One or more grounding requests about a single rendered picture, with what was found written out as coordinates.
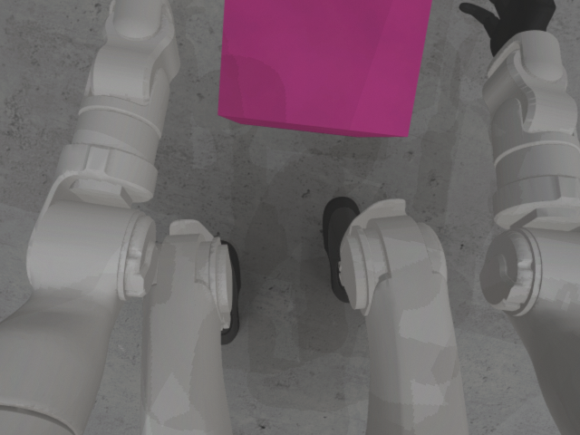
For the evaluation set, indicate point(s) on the right robot upper arm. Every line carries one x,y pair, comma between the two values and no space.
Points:
533,275

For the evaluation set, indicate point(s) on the robot right shin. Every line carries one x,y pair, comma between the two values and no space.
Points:
392,208

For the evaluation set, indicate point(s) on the robot right hand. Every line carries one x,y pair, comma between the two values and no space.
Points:
516,16

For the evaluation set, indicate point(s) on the left robot upper arm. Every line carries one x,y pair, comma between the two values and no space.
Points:
86,261

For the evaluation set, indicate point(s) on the right robot thigh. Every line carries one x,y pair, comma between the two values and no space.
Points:
415,379

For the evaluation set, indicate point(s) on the robot left forearm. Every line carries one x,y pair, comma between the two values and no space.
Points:
111,159

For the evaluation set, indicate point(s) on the carton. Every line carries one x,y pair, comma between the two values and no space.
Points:
342,67

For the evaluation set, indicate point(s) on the robot right forearm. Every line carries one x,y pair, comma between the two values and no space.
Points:
532,131

